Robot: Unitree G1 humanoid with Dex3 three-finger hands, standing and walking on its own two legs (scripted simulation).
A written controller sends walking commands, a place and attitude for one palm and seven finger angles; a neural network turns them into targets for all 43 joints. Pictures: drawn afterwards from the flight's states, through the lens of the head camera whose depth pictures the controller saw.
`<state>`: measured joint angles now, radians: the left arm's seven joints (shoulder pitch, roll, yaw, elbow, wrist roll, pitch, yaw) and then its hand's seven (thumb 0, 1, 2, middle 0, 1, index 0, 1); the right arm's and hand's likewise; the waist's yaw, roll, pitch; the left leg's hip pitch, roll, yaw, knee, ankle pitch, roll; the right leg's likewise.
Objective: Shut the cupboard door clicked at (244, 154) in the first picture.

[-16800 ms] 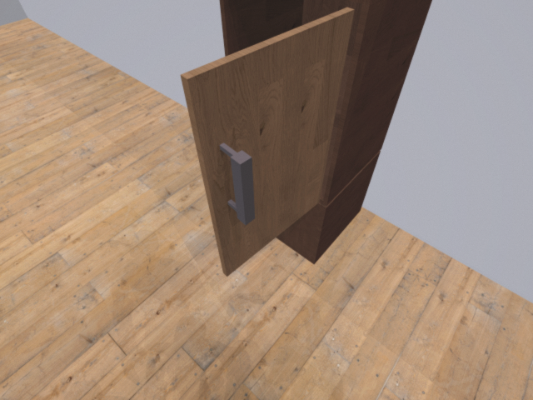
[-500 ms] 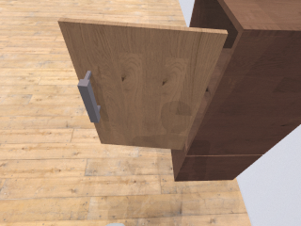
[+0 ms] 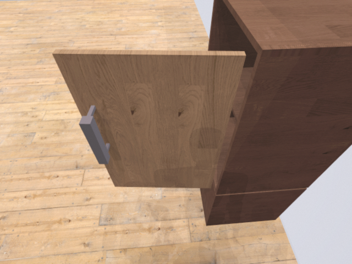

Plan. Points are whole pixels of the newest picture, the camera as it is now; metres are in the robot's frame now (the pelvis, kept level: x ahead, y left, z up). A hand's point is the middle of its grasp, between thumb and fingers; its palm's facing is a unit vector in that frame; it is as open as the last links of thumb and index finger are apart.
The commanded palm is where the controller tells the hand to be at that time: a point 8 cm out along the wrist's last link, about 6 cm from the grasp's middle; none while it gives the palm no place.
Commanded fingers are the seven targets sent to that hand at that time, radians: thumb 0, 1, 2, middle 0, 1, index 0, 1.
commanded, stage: come to a stop and stand still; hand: left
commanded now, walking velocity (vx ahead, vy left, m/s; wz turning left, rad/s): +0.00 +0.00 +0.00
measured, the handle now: (98, 135) +0.43 +0.24 +0.03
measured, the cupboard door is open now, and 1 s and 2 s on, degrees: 84 84 84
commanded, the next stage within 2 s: look again from close up in 1.22 s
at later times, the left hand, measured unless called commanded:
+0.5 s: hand out of the picture +0.01 +0.22 -0.17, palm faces -0.02 -0.97 -0.23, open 7.4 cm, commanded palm none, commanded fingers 0.00 0.90 0.90 -0.20 -0.30 -0.20 -0.30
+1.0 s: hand out of the picture -0.04 +0.24 -0.17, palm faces -0.04 -0.98 -0.19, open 7.4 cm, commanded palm none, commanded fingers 0.00 0.90 0.90 -0.20 -0.30 -0.20 -0.30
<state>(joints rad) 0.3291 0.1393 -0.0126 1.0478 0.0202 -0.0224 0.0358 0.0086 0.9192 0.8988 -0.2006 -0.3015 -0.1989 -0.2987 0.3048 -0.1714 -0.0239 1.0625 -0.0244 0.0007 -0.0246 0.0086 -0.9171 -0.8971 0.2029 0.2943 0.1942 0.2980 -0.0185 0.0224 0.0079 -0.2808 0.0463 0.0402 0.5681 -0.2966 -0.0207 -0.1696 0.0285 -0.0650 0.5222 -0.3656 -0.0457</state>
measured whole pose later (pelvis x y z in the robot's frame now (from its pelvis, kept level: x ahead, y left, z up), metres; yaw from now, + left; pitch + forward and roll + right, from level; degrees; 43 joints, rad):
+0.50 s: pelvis -0.01 +0.03 +0.01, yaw -2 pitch -2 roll +0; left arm 0.28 0.20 -0.02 1.04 0.02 -0.01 0.04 0.00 0.91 0.90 -0.20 -0.30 -0.20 -0.30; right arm 0.16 -0.19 -0.01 1.08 -0.01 -0.01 -0.01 0.01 -0.91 -0.90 0.20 0.29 0.20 0.30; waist 0.01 -0.01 0.04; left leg -0.20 -0.01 0.09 0.46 -0.24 0.03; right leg -0.12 -0.03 -0.02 0.47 -0.32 0.01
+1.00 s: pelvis -0.03 +0.07 +0.01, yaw -2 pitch -2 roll +0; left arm 0.31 0.17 -0.02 1.09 0.02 0.00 0.04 0.00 0.91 0.90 -0.20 -0.30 -0.20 -0.30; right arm 0.24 -0.15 -0.01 1.15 -0.01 -0.01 -0.01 0.01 -0.91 -0.90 0.20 0.29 0.20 0.30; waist 0.00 -0.03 0.06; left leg -0.20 -0.05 0.12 0.40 -0.18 0.08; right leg -0.14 -0.07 0.00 0.43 -0.26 0.05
